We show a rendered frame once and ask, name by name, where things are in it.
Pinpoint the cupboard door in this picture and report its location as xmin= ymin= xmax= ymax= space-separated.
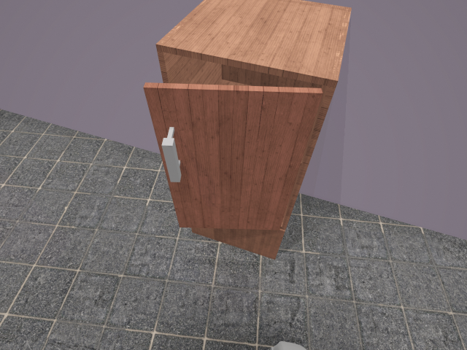
xmin=144 ymin=82 xmax=323 ymax=230

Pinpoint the handle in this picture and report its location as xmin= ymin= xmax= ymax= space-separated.
xmin=161 ymin=127 xmax=181 ymax=182

